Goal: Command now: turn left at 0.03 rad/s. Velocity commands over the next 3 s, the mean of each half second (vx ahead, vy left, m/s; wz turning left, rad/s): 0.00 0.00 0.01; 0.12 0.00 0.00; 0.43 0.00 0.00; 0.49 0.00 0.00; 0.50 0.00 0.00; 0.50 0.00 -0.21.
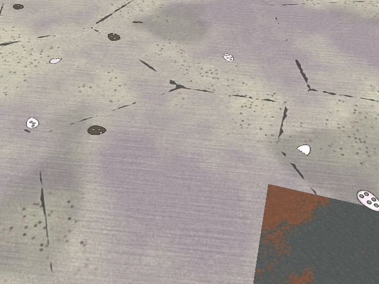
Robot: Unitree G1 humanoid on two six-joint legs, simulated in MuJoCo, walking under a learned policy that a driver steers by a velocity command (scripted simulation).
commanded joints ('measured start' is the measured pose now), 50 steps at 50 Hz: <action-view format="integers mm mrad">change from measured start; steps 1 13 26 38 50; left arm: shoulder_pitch -14 16 34 70 398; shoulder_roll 98 102 87 52 171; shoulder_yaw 28 36 34 22 51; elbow -37 79 195 273 325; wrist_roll -3 -10 -14 -20 -13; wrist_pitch -10 1 10 17 -105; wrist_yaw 9 26 36 40 -29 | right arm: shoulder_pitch -7 26 62 118 -3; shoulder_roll -120 -99 -92 -94 -82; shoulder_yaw -28 -26 -22 -17 -26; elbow -50 30 137 224 114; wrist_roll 2 9 13 21 64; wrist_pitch -19 -26 -25 -18 -89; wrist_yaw -6 -8 -17 -27 -17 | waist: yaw -2 -3 -3 -11 88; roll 51 20 18 41 -243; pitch -8 -11 13 24 36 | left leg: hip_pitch -80 -48 -38 -44 -571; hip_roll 63 42 26 12 -17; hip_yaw -70 -41 -15 -12 -31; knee -143 -140 -157 -201 567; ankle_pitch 125 193 190 -124 -233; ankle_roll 32 31 23 40 49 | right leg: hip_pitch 64 90 91 62 369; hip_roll -11 -15 -8 45 -388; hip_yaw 4 5 -4 -63 721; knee -44 -52 -76 -46 -399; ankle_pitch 134 181 171 -76 -368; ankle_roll -11 -3 -10 -20 -335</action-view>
